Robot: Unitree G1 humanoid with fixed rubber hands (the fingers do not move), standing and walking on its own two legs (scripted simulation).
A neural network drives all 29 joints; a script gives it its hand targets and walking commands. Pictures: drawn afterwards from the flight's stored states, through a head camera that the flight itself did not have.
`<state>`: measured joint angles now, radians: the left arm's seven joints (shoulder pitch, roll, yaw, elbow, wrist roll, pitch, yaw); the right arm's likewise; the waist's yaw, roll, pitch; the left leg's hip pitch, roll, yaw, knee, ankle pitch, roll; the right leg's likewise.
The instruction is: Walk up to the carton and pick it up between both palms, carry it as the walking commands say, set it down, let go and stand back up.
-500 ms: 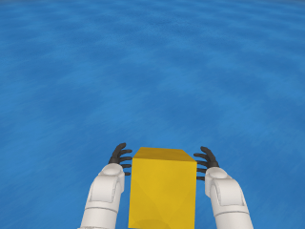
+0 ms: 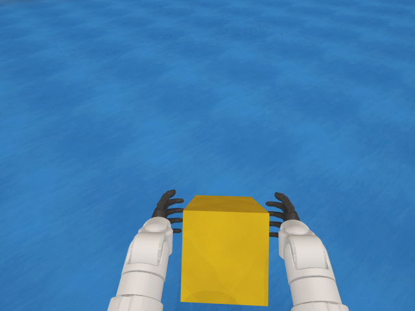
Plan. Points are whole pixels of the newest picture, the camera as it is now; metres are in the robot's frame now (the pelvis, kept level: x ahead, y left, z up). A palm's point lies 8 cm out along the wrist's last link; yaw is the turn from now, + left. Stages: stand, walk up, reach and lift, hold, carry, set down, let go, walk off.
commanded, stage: set down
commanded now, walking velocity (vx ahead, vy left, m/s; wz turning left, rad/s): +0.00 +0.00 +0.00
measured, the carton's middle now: (223, 237) +0.34 -0.02 -0.09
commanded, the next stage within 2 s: none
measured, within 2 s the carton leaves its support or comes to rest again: neither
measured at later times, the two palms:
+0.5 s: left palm (162, 233) +0.31 +0.12 -0.01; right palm (283, 243) +0.29 -0.14 -0.02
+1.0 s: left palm (174, 246) +0.34 +0.10 -0.11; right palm (275, 252) +0.32 -0.14 -0.12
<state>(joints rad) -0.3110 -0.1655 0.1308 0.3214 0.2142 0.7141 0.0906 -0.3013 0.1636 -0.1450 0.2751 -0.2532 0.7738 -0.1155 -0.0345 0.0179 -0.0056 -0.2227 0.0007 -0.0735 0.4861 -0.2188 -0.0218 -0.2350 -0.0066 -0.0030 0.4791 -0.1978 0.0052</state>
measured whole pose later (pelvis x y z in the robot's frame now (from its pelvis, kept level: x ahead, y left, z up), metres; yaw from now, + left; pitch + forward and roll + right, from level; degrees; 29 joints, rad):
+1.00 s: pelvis -0.04 +0.01 -0.07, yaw -2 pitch +20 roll +0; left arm -0.61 -0.24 0.45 0.64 0.34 0.21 0.14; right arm -0.58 0.23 -0.44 0.59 -0.36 0.25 -0.15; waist -0.03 0.02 -0.03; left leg -0.98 -0.06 -0.10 0.96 -0.33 -0.03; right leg -1.00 0.05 0.09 0.94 -0.29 0.03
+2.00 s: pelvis -0.05 +0.01 -0.21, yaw -1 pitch +37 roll +0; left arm -0.88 -0.13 0.39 0.76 0.22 0.18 0.24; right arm -0.84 0.12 -0.43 0.72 -0.23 0.21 -0.21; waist -0.03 0.03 -0.11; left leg -1.70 -0.14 -0.11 1.58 -0.53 -0.06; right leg -1.72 0.11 0.12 1.56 -0.49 0.08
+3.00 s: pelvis -0.07 +0.01 -0.33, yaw -1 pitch +43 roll +0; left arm -1.25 0.03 0.36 0.87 0.18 0.23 0.22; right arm -1.17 0.01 -0.44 0.76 -0.18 0.26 -0.20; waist -0.04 0.03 0.06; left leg -2.15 -0.20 -0.12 1.96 -0.57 -0.11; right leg -2.16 0.16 0.11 1.94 -0.53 0.11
